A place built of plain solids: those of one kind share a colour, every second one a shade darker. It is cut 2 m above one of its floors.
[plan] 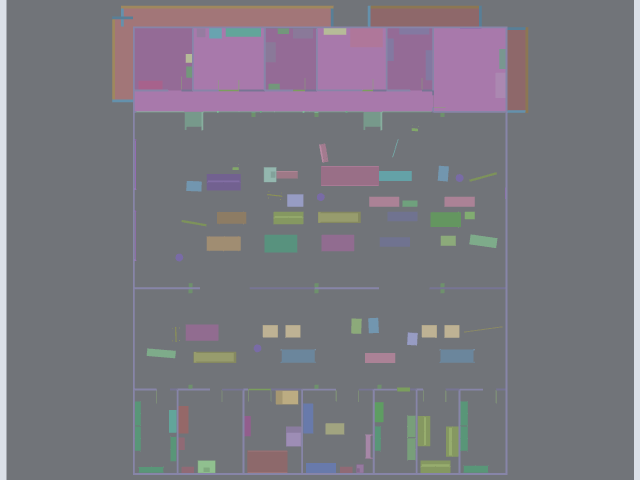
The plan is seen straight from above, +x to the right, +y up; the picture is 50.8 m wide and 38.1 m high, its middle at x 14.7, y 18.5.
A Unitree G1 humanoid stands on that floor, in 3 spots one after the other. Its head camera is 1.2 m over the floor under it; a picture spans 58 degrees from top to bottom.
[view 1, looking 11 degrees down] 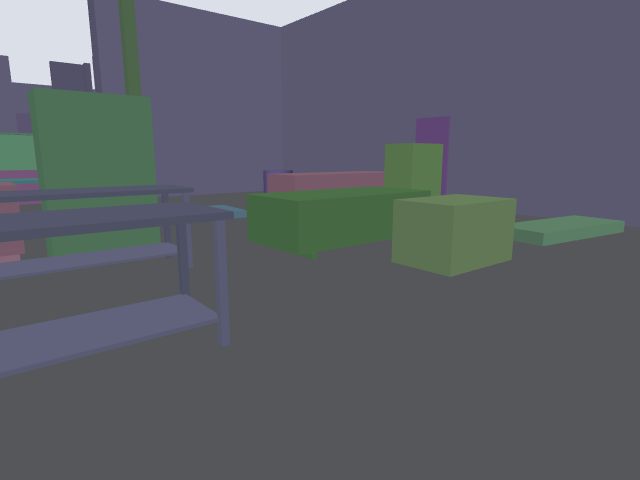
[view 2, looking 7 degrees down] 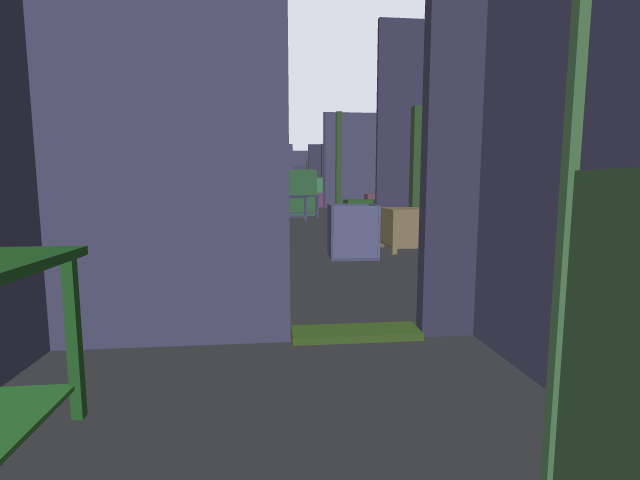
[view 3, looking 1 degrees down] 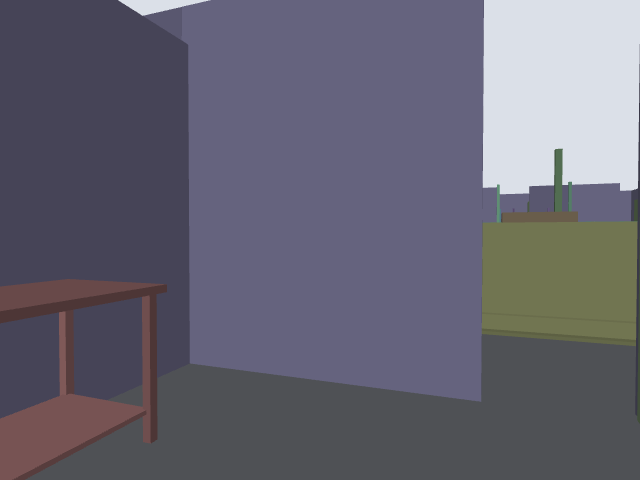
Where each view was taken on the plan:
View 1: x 20.60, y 15.60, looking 51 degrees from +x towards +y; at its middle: sheet_stack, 5.16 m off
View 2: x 20.70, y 3.30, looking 84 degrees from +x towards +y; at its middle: ground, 9.85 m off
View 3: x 6.00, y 3.30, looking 111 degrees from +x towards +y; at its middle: wall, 3.49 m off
